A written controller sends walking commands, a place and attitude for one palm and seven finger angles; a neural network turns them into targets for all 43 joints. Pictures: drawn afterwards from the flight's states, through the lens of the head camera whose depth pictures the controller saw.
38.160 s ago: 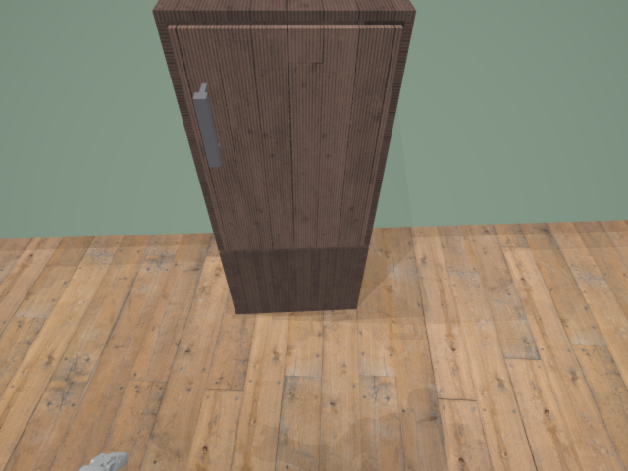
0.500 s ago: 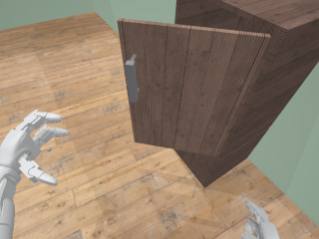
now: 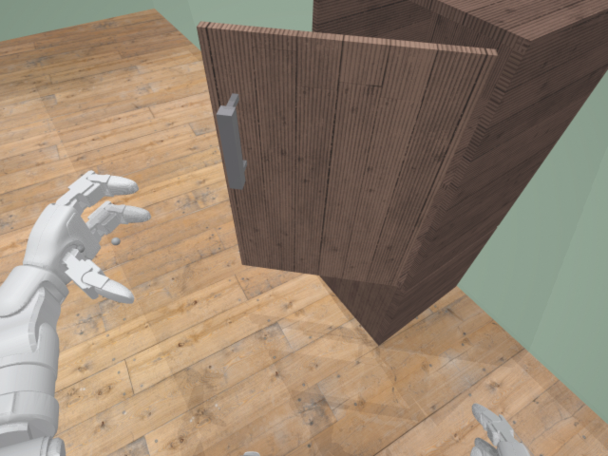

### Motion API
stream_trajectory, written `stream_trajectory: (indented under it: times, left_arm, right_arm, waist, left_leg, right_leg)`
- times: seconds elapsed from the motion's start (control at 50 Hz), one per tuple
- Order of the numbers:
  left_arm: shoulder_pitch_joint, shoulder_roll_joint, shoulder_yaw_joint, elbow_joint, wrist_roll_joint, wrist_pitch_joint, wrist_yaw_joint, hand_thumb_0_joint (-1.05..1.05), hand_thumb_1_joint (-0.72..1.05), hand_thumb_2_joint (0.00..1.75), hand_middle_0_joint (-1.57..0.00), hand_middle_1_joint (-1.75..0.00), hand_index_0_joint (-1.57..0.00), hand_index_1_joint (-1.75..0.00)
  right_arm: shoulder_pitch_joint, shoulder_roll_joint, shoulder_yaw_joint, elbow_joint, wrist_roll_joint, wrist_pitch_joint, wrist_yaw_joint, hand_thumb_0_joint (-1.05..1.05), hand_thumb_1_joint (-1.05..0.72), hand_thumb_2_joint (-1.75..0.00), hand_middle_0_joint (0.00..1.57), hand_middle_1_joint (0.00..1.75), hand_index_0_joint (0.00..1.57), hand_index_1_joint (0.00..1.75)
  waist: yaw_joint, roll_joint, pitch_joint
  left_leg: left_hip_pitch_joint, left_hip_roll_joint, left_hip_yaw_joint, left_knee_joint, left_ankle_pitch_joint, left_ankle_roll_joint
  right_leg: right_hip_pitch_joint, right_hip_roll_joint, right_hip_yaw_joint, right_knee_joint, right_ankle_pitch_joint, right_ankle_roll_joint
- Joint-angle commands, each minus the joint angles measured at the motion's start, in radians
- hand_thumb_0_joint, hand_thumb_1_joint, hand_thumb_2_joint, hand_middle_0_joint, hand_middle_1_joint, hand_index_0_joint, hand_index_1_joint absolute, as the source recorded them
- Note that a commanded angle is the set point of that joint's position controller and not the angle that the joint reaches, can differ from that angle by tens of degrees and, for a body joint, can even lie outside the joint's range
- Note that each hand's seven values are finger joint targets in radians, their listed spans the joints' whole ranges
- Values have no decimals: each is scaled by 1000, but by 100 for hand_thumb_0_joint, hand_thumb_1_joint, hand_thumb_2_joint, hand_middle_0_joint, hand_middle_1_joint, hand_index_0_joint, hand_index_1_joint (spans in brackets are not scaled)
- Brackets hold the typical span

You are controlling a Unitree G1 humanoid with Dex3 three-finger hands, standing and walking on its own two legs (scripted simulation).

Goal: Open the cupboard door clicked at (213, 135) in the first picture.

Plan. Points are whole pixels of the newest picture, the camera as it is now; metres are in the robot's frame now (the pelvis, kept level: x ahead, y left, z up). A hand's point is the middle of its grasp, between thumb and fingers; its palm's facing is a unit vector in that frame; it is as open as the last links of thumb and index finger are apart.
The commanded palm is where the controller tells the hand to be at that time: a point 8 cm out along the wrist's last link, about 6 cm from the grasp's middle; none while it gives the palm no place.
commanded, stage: move the hooked fingers beside the handle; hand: left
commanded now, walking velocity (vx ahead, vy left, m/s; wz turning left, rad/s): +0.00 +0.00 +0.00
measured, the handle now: (235, 143) +0.57 +0.13 +0.08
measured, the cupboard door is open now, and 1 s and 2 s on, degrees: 46 46 46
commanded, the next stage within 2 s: slide the fingers in behind the handle in 1.98 s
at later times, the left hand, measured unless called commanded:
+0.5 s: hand (147, 201) +0.42 +0.23 +0.10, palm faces -0.13 -0.99 +0.00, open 13.9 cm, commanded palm +0.41 +0.28 +0.09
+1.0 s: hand (178, 167) +0.50 +0.21 +0.09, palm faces -0.12 -0.99 +0.02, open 13.9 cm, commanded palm +0.49 +0.26 +0.09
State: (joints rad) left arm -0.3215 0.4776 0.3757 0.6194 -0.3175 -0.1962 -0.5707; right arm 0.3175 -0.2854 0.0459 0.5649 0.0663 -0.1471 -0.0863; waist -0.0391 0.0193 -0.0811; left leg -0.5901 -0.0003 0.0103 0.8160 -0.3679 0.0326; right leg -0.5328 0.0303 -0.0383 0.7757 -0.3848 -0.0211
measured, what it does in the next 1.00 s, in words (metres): stands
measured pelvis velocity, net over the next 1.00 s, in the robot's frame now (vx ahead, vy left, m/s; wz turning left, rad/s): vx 0.00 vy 0.01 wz -0.03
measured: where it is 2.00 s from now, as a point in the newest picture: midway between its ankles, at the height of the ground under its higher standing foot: outside the picture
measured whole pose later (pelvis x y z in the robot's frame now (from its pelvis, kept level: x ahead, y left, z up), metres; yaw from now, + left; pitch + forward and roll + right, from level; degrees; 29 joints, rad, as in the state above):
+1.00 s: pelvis +0.00 +0.01 -0.02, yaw -2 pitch +17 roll -3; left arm -0.92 0.60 0.39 1.21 -0.15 -0.30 -0.46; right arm 0.40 -0.29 0.05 0.63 0.04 0.02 -0.04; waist -0.16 0.01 -0.09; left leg -0.82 0.02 0.02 0.93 -0.41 0.04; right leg -0.76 0.05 -0.03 0.87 -0.41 -0.01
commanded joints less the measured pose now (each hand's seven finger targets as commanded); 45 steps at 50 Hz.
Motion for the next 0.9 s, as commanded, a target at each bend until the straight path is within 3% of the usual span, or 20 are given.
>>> stream_trajectory:
  times: [0.0, 0.02, 0.08, 0.16, 0.2, 0.28, 0.3, 0.32, 0.38, 0.46, 0.48, 0.5, 0.58, 0.64, 0.72, 0.76, 0.8, 0.84, 0.88]
  left_arm:
    - [-307, 262, 69, -156, -16, -47, 25, 0, -50, 30, -30, -120, -30, -120]
    - [-324, 276, 82, -136, -19, -49, 31, 0, -50, 30, -30, -120, -30, -120]
    - [-439, 268, 53, -130, 1, -73, 42, 0, -50, 30, -30, -120, -30, -120]
    - [-508, 282, 55, -101, 13, -108, 50, 0, -50, 30, -30, -120, -30, -120]
    - [-523, 291, 57, -51, 21, -109, 49, 0, -50, 30, -30, -120, -30, -120]
    - [-577, 300, 50, 25, 34, -105, 47, 0, -50, 30, -30, -120, -30, -120]
    - [-566, 324, 70, 37, 41, -108, 51, 0, -50, 30, -30, -120, -30, -120]
    - [-583, 295, 48, 40, 34, -111, 49, 0, -50, 30, -30, -120, -30, -120]
    - [-592, 319, 68, 60, 41, -120, 51, 0, -50, 30, -30, -120, -30, -120]
    - [-659, 279, 28, 110, 49, -125, 56, 0, -50, 30, -30, -120, -30, -120]
    - [-667, 307, 51, 134, 52, -126, 60, 0, -50, 30, -30, -120, -30, -120]
    - [-686, 308, 42, 146, 59, -127, 63, 0, -50, 30, -30, -120, -30, -120]
    - [-771, 305, 29, 146, 75, -158, 75, 0, -50, 30, -30, -120, -30, -120]
    - [-824, 293, 15, 193, 81, -167, 84, 0, -50, 30, -30, -120, -30, -120]
    - [-891, 353, 45, 287, 97, -156, 98, 0, -50, 30, -30, -120, -30, -120]
    - [-946, 348, 20, 303, 118, -159, 102, 0, -50, 30, -30, -120, -30, -120]
    - [-971, 381, 43, 301, 128, -172, 110, 0, -50, 30, -30, -120, -30, -120]
    - [-993, 354, 32, 294, 126, -186, 110, 0, -50, 30, -30, -120, -30, -120]
    - [-977, 366, 46, 371, 127, -171, 113, 0, -50, 30, -30, -120, -30, -120]
  right_arm:
    - [-15, -152, -63, -133, 1, -25, -7, 0, -90, -90, 20, 30, 20, 30]
    - [-10, -157, -64, -128, -1, -21, -8, 0, -90, -90, 20, 30, 20, 30]
    - [8, -155, -66, -115, -1, -7, -10, 0, -90, -90, 20, 30, 20, 30]
    - [32, -158, -68, -90, -5, 6, -11, 0, -90, -90, 20, 30, 20, 30]
    - [41, -160, -68, -79, -5, 14, -9, 0, -90, -90, 20, 30, 20, 30]
    - [60, -164, -69, -68, -7, 37, -4, 0, -90, -90, 20, 30, 20, 30]
    - [62, -165, -71, -72, -8, 41, -2, 0, -90, -90, 20, 30, 20, 30]
    - [62, -163, -68, -75, -8, 45, 0, 0, -90, -90, 20, 30, 20, 30]
    - [80, -166, -73, -75, -10, 60, 9, 0, -90, -90, 20, 30, 20, 30]
    - [92, -166, -74, -68, -11, 80, 14, 0, -90, -90, 20, 30, 20, 30]
    - [99, -170, -76, -62, -11, 86, 13, 0, -90, -90, 20, 30, 20, 30]
    - [103, -171, -75, -62, -11, 91, 13, 0, -90, -90, 20, 30, 20, 30]
    - [113, -168, -72, -52, -17, 101, 17, 0, -90, -90, 20, 30, 20, 30]
    - [131, -171, -73, -34, -18, 110, 17, 0, -90, -90, 20, 30, 20, 30]
    - [148, -181, -67, -18, -21, 122, 15, 0, -90, -90, 20, 30, 20, 30]
    - [157, -181, -66, -14, -23, 126, 17, 0, -90, -90, 20, 30, 20, 30]
    - [174, -186, -69, -9, -28, 128, 20, 0, -90, -90, 20, 30, 20, 30]
    - [187, -184, -72, -6, -31, 130, 26, 0, -90, -90, 20, 30, 20, 30]
    - [196, -188, -70, 1, -32, 137, 29, 0, -90, -90, 20, 30, 20, 30]
  waist:
    - [7, 42, -234]
    - [7, -1, -220]
    - [-16, 58, -257]
    - [-26, 62, -319]
    - [-23, 78, -311]
    - [-32, 53, -316]
    - [-19, 72, -318]
    - [-23, 75, -323]
    - [-24, 63, -358]
    - [-50, 51, -325]
    - [-46, 51, -320]
    - [-54, 38, -326]
    - [-57, 115, -374]
    - [-76, 83, -380]
    - [-87, 49, -349]
    - [-103, 75, -356]
    - [-102, 102, -399]
    - [-105, 127, -455]
    - [-111, 91, -411]
  left_leg:
    - [186, 6, -47, -119, 209, 0]
    - [167, 6, -44, -114, 205, 3]
    - [199, 6, -46, -114, 191, 2]
    - [236, 10, -52, -99, 233, 2]
    - [228, 10, -53, -97, 252, 0]
    - [207, 10, -47, -84, 268, 2]
    - [203, 11, -49, -85, 273, 0]
    - [211, 9, -48, -77, 306, 0]
    - [213, 13, -46, -67, 346, 0]
    - [204, 17, -48, -61, 315, 1]
    - [189, 17, -44, -59, 305, 2]
    - [180, 16, -44, -56, 293, 4]
    - [226, 18, -55, -41, 320, -4]
    - [233, 23, -61, -31, 328, -3]
    - [136, 18, -53, -19, 267, 5]
    - [138, 21, -57, -13, 261, 3]
    - [160, 24, -64, -1, 278, 0]
    - [219, 28, -74, 12, 333, -6]
    - [163, 29, -66, 17, 294, -1]
  right_leg:
    - [28, -3, 16, -107, 222, -9]
    - [42, -2, 21, -111, 222, -10]
    - [9, -1, 24, -107, 201, -7]
    - [14, 3, 26, -97, 229, -8]
    - [11, 0, 23, -91, 246, -11]
    - [9, 1, 27, -86, 275, -8]
    - [8, 1, 25, -81, 271, -11]
    - [15, 3, 26, -75, 301, -15]
    - [23, 4, 27, -67, 341, -10]
    - [-33, 10, 22, -66, 305, -6]
    - [-29, 8, 25, -67, 303, -7]
    - [-30, 8, 26, -64, 296, -5]
    - [-63, 9, 25, -49, 289, -10]
    - [-91, 14, 22, -44, 286, -8]
    - [-82, 11, 31, -39, 262, -6]
    - [-110, 12, 31, -34, 251, -3]
    - [-124, 13, 31, -22, 249, -6]
    - [-146, 20, 25, -10, 269, -7]
    - [-153, 21, 27, -17, 251, -4]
